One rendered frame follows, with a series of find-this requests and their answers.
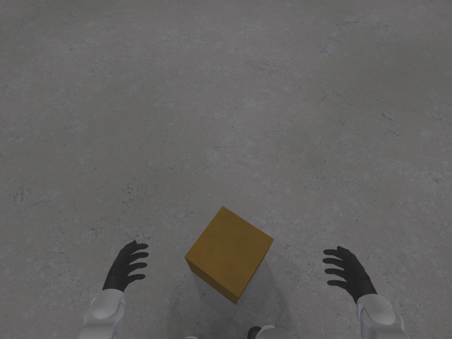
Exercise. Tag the left robot hand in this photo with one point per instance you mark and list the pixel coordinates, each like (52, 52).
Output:
(117, 277)

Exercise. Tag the robot left forearm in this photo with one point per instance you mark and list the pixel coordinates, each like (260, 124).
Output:
(105, 317)

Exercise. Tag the robot right forearm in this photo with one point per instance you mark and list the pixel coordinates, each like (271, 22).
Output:
(378, 320)

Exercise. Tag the carton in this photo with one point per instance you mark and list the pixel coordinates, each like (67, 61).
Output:
(228, 253)

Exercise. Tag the right robot shin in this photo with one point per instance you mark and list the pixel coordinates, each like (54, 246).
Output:
(264, 328)

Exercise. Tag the right robot hand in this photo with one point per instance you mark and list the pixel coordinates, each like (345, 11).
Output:
(358, 282)

